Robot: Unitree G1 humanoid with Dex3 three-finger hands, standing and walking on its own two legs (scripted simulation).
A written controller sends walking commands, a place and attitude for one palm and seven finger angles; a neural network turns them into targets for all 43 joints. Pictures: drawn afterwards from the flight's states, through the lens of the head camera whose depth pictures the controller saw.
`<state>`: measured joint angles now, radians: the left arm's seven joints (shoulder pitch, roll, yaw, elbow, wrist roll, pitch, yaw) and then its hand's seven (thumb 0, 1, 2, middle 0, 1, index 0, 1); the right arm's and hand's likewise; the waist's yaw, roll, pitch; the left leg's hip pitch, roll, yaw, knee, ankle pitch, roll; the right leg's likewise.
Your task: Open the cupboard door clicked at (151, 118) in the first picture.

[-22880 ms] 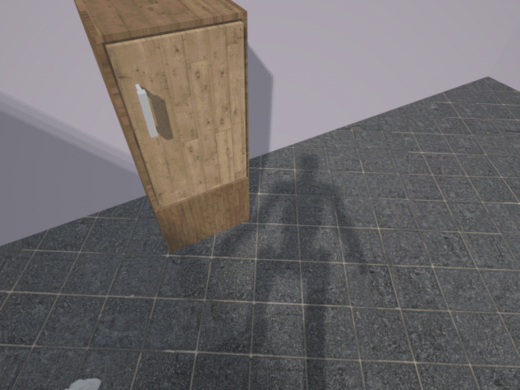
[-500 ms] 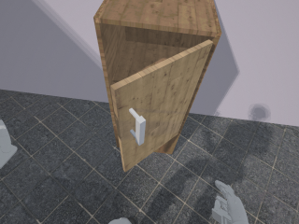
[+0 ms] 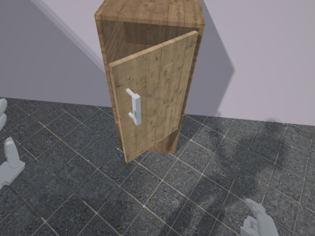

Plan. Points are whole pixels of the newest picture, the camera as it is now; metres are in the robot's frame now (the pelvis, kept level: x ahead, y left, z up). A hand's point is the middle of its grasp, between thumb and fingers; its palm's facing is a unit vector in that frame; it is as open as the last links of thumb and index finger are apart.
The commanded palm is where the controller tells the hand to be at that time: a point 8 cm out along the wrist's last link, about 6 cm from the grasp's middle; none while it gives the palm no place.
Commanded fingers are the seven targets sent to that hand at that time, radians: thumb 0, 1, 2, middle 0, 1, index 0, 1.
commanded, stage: stop stepping back and stand still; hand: left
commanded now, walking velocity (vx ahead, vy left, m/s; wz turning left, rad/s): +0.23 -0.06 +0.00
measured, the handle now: (133, 107) +0.52 +0.10 -0.02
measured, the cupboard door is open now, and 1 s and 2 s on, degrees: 45 45 45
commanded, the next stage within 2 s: let the arm hang, fingers relaxed in 0.54 s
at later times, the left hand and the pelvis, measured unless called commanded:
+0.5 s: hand out of the picture +0.12 +0.27 +0.17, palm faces +0.50 -0.77 -0.40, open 7.4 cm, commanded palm +0.06 +0.31 +0.18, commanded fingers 0.00 0.90 0.90 -0.20 -0.30 -0.20 -0.30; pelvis -0.06 +0.00 +0.00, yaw +3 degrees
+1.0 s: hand out of the picture -0.01 +0.21 -0.17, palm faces +0.15 -0.97 -0.16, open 6.7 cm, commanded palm none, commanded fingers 0.00 0.90 0.90 -0.20 -0.30 -0.20 -0.30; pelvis -0.06 +0.03 +0.00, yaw +4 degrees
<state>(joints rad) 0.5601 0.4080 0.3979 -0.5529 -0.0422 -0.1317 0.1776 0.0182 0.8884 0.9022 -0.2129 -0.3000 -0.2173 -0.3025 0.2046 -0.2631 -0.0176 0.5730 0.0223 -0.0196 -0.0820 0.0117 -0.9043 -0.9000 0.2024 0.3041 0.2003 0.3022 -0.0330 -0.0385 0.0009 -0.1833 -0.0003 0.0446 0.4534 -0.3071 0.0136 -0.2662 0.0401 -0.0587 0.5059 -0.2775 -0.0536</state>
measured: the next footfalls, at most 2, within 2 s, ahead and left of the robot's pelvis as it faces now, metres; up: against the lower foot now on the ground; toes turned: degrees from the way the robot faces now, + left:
left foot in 0.54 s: -0.02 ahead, +0.14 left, +0.00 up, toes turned +5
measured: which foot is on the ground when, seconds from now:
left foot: down 0.00-0.30, up 0.32-0.52, down 0.54-1.00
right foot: down 0.00-1.00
